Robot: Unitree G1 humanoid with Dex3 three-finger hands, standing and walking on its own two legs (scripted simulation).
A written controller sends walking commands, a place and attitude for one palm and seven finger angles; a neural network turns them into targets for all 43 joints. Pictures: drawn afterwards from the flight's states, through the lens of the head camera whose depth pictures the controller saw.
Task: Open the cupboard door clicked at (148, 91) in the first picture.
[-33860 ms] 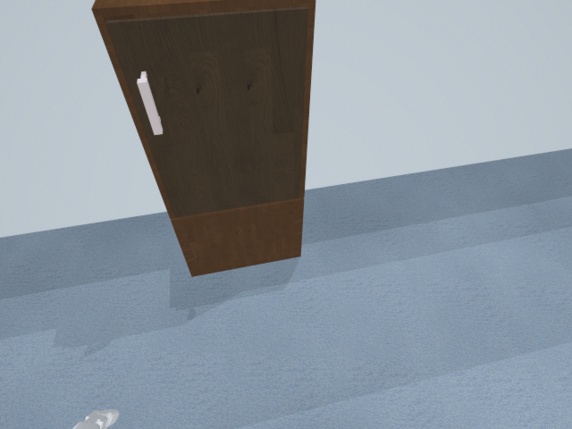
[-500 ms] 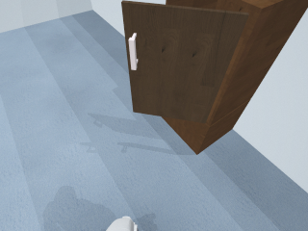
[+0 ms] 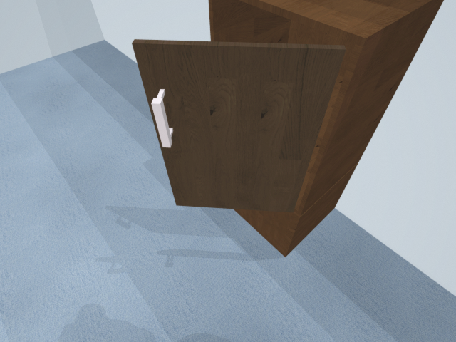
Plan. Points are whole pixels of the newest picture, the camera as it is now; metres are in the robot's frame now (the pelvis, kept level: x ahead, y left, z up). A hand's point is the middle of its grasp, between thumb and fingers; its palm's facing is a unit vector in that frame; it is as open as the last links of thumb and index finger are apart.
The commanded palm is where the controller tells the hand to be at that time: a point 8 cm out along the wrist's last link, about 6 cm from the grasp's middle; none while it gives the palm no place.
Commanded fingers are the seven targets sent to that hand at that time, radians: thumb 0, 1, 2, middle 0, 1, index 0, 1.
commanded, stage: come to a stop and stand still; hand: left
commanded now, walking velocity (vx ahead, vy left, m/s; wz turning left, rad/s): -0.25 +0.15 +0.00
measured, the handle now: (164, 119) +0.58 +0.18 +0.05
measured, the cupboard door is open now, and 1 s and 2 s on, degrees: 44 44 44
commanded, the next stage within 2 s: look again from close up in 0.88 s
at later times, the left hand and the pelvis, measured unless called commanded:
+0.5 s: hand out of the picture -0.01 +0.21 -0.17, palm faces +0.09 -0.97 -0.24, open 7.3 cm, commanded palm none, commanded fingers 0.00 0.90 0.90 -0.20 -0.30 -0.20 -0.30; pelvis -0.03 +0.01 +0.00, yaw +1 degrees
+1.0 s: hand out of the picture -0.07 +0.15 -0.17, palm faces +0.05 -0.99 -0.14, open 7.4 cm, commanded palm none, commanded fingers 0.00 0.90 0.90 -0.20 -0.30 -0.20 -0.30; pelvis -0.05 +0.00 +0.01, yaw +2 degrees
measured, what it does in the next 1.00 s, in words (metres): steps on the spot: right foot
